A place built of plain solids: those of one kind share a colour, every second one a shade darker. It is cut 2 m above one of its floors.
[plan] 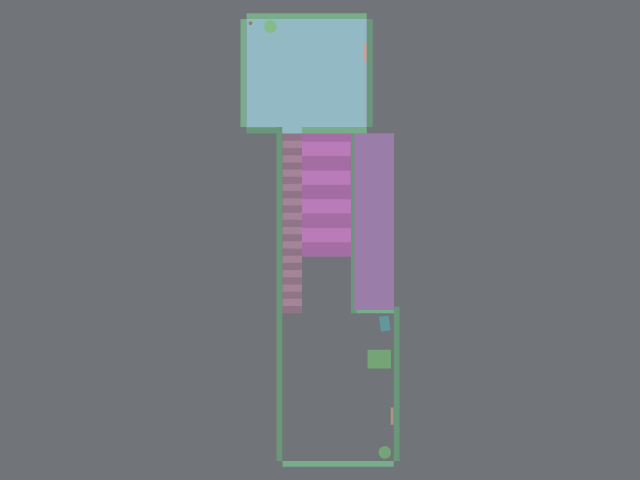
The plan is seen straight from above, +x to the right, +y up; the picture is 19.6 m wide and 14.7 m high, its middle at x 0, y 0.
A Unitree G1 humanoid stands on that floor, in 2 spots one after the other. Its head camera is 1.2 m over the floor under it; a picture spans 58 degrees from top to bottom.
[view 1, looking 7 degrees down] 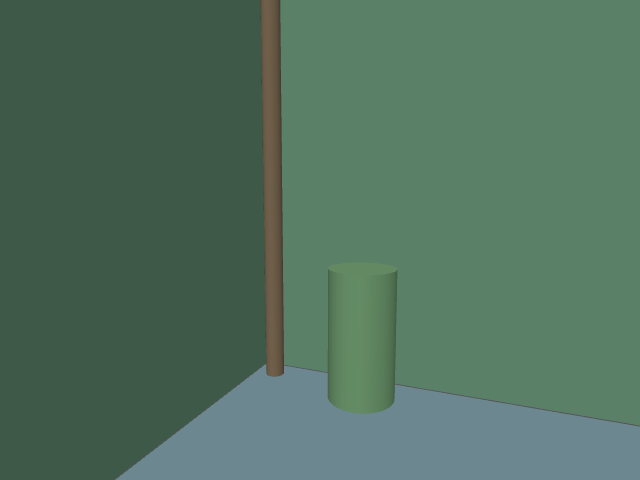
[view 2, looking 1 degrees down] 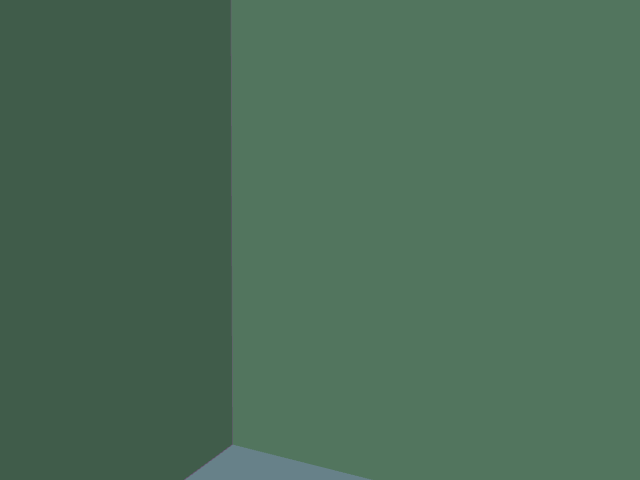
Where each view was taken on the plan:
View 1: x -0.85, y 4.26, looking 112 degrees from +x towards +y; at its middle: wall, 2.73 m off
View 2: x -0.04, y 5.45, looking -65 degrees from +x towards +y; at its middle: wall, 2.20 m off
